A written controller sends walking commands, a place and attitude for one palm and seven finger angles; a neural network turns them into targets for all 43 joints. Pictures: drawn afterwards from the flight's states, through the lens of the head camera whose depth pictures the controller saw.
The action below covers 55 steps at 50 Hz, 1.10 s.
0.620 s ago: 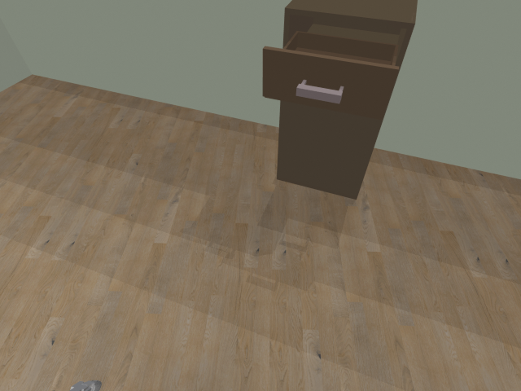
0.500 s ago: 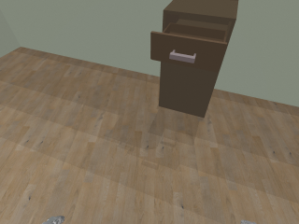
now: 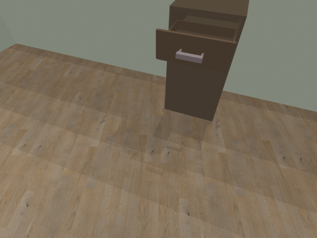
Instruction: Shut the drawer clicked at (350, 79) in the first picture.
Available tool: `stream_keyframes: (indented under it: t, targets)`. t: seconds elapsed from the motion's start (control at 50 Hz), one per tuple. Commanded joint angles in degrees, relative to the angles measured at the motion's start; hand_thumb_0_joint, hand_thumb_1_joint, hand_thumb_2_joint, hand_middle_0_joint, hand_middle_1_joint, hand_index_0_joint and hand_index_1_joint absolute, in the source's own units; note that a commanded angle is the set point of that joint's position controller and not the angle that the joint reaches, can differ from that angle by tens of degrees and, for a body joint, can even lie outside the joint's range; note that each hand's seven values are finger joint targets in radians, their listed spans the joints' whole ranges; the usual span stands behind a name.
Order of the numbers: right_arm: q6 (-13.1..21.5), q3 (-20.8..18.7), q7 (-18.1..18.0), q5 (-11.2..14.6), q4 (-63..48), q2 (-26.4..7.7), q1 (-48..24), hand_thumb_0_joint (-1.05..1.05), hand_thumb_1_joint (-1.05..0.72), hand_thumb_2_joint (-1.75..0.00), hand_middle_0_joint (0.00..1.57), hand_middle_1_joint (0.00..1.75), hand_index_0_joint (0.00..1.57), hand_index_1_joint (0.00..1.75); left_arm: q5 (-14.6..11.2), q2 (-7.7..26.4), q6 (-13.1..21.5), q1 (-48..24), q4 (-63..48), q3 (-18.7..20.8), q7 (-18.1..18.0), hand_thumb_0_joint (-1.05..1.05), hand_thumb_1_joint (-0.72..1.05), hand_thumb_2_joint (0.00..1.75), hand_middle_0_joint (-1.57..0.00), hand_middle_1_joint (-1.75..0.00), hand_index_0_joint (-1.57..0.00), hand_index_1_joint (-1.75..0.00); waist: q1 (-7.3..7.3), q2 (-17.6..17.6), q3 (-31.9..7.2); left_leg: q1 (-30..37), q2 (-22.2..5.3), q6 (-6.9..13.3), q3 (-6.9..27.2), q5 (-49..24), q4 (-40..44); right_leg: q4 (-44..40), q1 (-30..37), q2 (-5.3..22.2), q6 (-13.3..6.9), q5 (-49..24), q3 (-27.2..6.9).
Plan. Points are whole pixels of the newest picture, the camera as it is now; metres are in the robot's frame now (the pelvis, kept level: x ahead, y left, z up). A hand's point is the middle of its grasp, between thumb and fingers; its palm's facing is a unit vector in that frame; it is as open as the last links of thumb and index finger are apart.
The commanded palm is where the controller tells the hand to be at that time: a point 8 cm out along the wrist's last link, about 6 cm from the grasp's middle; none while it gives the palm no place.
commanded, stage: stand and wait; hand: left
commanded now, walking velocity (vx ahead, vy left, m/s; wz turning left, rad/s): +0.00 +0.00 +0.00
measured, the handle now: (190, 54) +0.94 -0.11 -0.01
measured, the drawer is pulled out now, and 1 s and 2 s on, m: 0.30 0.30 0.30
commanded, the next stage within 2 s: look at it before walking up in 0.20 s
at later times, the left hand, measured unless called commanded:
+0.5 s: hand out of the picture +0.06 +0.25 -0.16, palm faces -0.02 -0.95 -0.32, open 7.4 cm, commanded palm none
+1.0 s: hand out of the picture +0.05 +0.25 -0.16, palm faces -0.01 -0.95 -0.32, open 7.4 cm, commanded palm none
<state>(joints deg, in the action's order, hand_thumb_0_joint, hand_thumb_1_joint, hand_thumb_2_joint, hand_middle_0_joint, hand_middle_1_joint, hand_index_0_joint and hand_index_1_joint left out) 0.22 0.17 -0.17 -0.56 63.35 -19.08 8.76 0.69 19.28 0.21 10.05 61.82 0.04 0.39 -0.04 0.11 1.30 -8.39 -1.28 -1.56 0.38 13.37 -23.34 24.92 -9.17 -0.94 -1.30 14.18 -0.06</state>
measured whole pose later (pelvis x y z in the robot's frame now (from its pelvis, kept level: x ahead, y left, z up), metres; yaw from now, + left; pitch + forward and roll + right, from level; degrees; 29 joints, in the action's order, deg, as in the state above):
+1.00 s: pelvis +0.00 +0.01 +0.00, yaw -1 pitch -1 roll +0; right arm 0.7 0.4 -0.2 -0.6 64.4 -17.7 8.0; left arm 0.9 18.3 0.2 10.5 62.7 0.1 0.0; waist 0.6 0.4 0.6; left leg -7.6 -0.7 -0.9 -0.3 12.6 -21.7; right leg 23.2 -8.6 -0.4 -0.5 13.2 -0.8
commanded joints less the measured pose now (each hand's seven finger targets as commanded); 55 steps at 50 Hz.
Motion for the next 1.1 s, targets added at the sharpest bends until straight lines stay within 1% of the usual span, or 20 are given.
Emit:
stream_keyframes:
  t: [0.0,0.12,0.22,0.24,0.28,0.3,0.38,0.4,0.46,0.54,0.76,0.84,0.9,0.92,0.94,0.96,1.0,1.04,1.06,1.08]
  targets:
    - [1.6,-2.2,-0.9,-0.1,-3.9,-10.9,-3.2,0.0,-0.9,-0.9,0.2,0.3,0.2,0.3,-0.3,12.0,1.4,-3.3,-3.7,2.2,-1.0,0.0,0.9,0.9,-0.2,-0.3,-0.2,-0.3,0.03,0.4,-3.3,-0.2,-5.1,2.6,3.7,-8.2,3.1,-5.2,0.7,8.0,-1.4,-9.6,-7.1]
    - [1.7,-2.0,-0.9,-0.1,-3.2,-11.0,-3.2,0.0,-0.9,-0.9,0.2,0.3,0.2,0.3,-0.3,11.7,1.2,-3.3,-3.4,2.1,-1.0,0.0,0.9,0.9,-0.2,-0.3,-0.2,-0.3,0.18,-0.4,-1.8,-0.7,-5.3,2.7,4.2,-7.5,4.2,-5.5,-0.1,7.6,-1.2,-7.6,-7.0]
    - [1.7,-2.0,-0.8,-0.1,-3.1,-10.8,-3.0,0.0,-0.9,-0.9,0.2,0.3,0.2,0.3,-0.2,11.5,1.2,-3.4,-3.3,2.1,-0.9,0.0,0.9,0.9,-0.2,-0.3,-0.2,-0.3,0.21,-0.2,-1.1,-1.2,-5.1,2.8,4.5,-6.0,4.7,-6.3,-0.7,7.5,-1.0,-4.9,-7.2]
    - [1.7,-2.0,-0.8,-0.1,-3.0,-10.8,-2.9,0.0,-0.9,-0.9,0.2,0.3,0.2,0.3,-0.2,11.5,1.2,-3.6,-3.4,2.1,-0.9,0.0,0.9,0.9,-0.2,-0.3,-0.2,-0.3,0.12,0.5,-0.8,-1.4,-5.1,2.7,4.5,-5.7,4.9,-6.5,-1.0,7.5,-1.0,-4.3,-7.1]
    - [1.7,-2.0,-0.8,-0.1,-3.0,-10.8,-2.9,0.0,-0.9,-0.9,0.2,0.3,0.2,0.3,-0.2,11.3,1.2,-3.3,-3.3,2.0,-1.0,0.0,0.9,0.9,-0.2,-0.3,-0.2,-0.3,0.2,-0.3,-1.5,-0.9,-5.2,2.8,4.6,-6.2,4.8,-6.4,-0.9,7.6,-0.9,-4.6,-7.0]
    - [1.7,-2.1,-0.8,-0.1,-3.1,-10.6,-2.8,0.0,-0.9,-0.9,0.2,0.3,0.2,0.3,-0.1,11.3,1.2,-3.5,-3.4,2.1,-0.9,0.0,0.9,0.9,-0.2,-0.3,-0.2,-0.3,0.13,0.4,-1.3,-1.2,-5.2,2.8,4.6,-5.9,4.9,-6.5,-0.9,7.5,-0.9,-4.2,-7.1]
    - [1.9,-2.1,-0.8,-0.1,-3.1,-10.8,-3.1,0.0,-0.9,-0.9,0.2,0.3,0.2,0.3,-0.1,11.1,1.3,-3.1,-3.3,2.1,-1.0,0.0,0.9,0.9,-0.2,-0.3,-0.2,-0.3,0.24,-0.1,-2.5,-0.2,-5.4,2.8,4.7,-7.9,4.7,-6.0,-0.3,7.6,-0.8,-6.9,-6.7]
    - [1.9,-2.1,-0.8,-0.1,-3.1,-10.7,-3.1,0.0,-0.9,-0.9,0.2,0.3,0.2,0.3,-0.1,11.2,1.3,-3.2,-3.3,2.1,-1.0,0.0,0.9,0.9,-0.2,-0.3,-0.2,-0.3,0.18,0.1,-2.1,-0.3,-5.4,2.8,4.6,-7.9,4.7,-5.9,-0.5,7.5,-0.8,-7.2,-6.7]
    - [1.8,-2.1,-0.8,0.0,-3.1,-10.7,-2.9,0.0,-0.9,-0.9,0.2,0.3,0.2,0.3,-0.1,11.2,1.3,-3.2,-3.3,2.1,-1.0,0.0,0.9,0.9,-0.2,-0.3,-0.2,-0.3,0.13,0.3,-1.9,-0.5,-5.4,2.8,4.9,-7.9,5.1,-5.9,-0.3,7.3,-0.7,-7.1,-6.6]
    - [1.9,-2.0,-0.8,-0.1,-2.9,-10.8,-3.3,0.0,-0.9,-0.9,0.2,0.3,0.2,0.3,-0.1,11.0,1.2,-3.0,-3.0,2.0,-1.0,0.0,0.9,0.9,-0.2,-0.3,-0.2,-0.3,0.24,-0.7,-2.1,0.0,-5.4,2.8,4.9,-8.0,5.2,-6.1,-0.2,7.5,-0.7,-7.0,-6.6]
    - [1.8,-2.0,-0.9,0.1,-2.7,-10.6,-3.0,0.0,-0.9,-0.9,0.2,0.3,0.2,0.3,-0.1,10.9,1.4,-2.3,-2.7,2.0,-1.1,0.0,0.9,0.9,-0.2,-0.3,-0.2,-0.3,0.14,0.4,-2.6,1.0,-5.6,2.9,4.8,-10.4,5.2,-5.9,0.7,7.6,-0.6,-10.4,-6.3]
    - [1.8,-2.0,-0.9,0.1,-2.5,-10.6,-3.3,0.0,-0.9,-0.9,0.2,0.3,0.2,0.3,-0.1,10.8,1.3,-2.2,-2.6,2.0,-1.1,0.0,0.9,0.9,-0.2,-0.3,-0.2,-0.3,0.26,-0.1,-1.7,0.8,-5.6,2.8,4.6,-9.4,5.6,-6.3,0.3,7.6,-0.5,-9.6,-6.3]
    - [1.8,-2.0,-0.9,0.0,-2.5,-10.6,-3.1,0.0,-0.9,-0.9,0.2,0.3,0.2,0.3,-0.1,10.8,1.3,-2.0,-2.5,2.0,-1.1,0.0,0.9,0.9,-0.2,-0.3,-0.2,-0.3,0.21,-0.5,-2.2,1.1,-5.6,2.7,4.6,-9.4,5.7,-6.4,0.5,7.7,-0.5,-9.4,-6.4]
    - [1.5,-1.1,-0.7,-0.2,-1.6,-6.6,-1.4,0.0,-0.9,-0.9,0.2,0.3,0.2,0.3,-0.2,6.9,0.8,-0.1,-1.6,1.3,-1.2,0.0,0.9,0.9,-0.2,-0.3,-0.2,-0.3,0.15,-0.3,-3.2,1.7,-5.6,2.2,3.5,-7.0,5.0,-6.1,0.7,7.3,-0.2,-6.7,-6.5]
    - [1.1,-0.7,-0.6,-0.4,-1.0,-4.4,0.7,0.0,-0.9,-0.9,0.2,0.3,0.2,0.3,0.0,4.7,0.2,1.9,-1.0,0.8,-1.1,0.0,0.9,0.9,-0.2,-0.3,-0.2,-0.3,0.2,0.2,-2.7,1.5,-5.2,1.9,2.4,-1.4,3.9,-5.4,-0.4,6.7,-0.3,-0.4,-6.8]
    - [0.9,-0.9,-0.6,-0.5,-1.1,-4.0,2.2,0.0,-0.9,-0.9,0.2,0.3,0.2,0.3,0.2,4.7,-0.2,3.0,-1.0,1.1,-0.9,0.0,0.9,0.9,-0.2,-0.3,-0.2,-0.3,0.32,0.6,-1.7,0.5,-5.0,2.2,1.9,5.3,3.2,-5.4,-1.8,6.2,-0.8,6.6,-7.9]
    - [0.5,-1.7,-0.5,-0.8,-2.1,-4.7,2.7,0.0,-0.9,-0.9,0.2,0.3,0.2,0.3,0.5,5.2,-0.9,3.9,-2.2,1.9,-0.1,0.0,0.9,0.9,-0.2,-0.3,-0.2,-0.3,0.58,1.2,5.0,-5.5,-4.5,2.6,1.4,17.1,2.3,-5.8,-6.5,5.4,-2.1,18.1,-10.5]
    - [0.7,-2.4,-0.5,-1.0,-3.8,-5.0,3.9,0.0,-0.9,-0.9,0.2,0.3,0.2,0.3,0.6,5.0,-0.9,5.3,-3.9,2.7,0.4,0.0,0.9,0.9,-0.2,-0.3,-0.2,-0.3,0.41,1.0,7.4,-7.1,-4.8,3.3,1.8,20.5,0.6,-3.9,-10.0,4.7,-3.5,21.4,-12.4]
    - [1.0,-2.8,-0.5,-0.9,-4.1,-5.2,5.3,0.0,-0.9,-0.9,0.2,0.3,0.2,0.3,0.6,4.9,-0.7,5.7,-4.6,3.0,0.5,0.0,0.9,0.9,-0.2,-0.3,-0.2,-0.3,0.04,0.1,6.9,-6.2,-5.7,4.0,2.7,21.3,0.2,-1.7,-11.2,4.0,-4.0,21.3,-12.3]
    - [1.5,-3.1,-0.6,-0.8,-4.5,-5.3,6.5,0.0,-0.9,-0.9,0.2,0.3,0.2,0.3,0.5,4.0,-0.4,5.8,-5.5,3.2,0.7,0.0,0.9,0.9,-0.2,-0.3,-0.2,-0.3,-0.4,-2.1,6.8,-4.1,-7.4,5.1,4.7,22.1,1.2,1.9,-14.1,2.9,-4.1,20.2,-11.6]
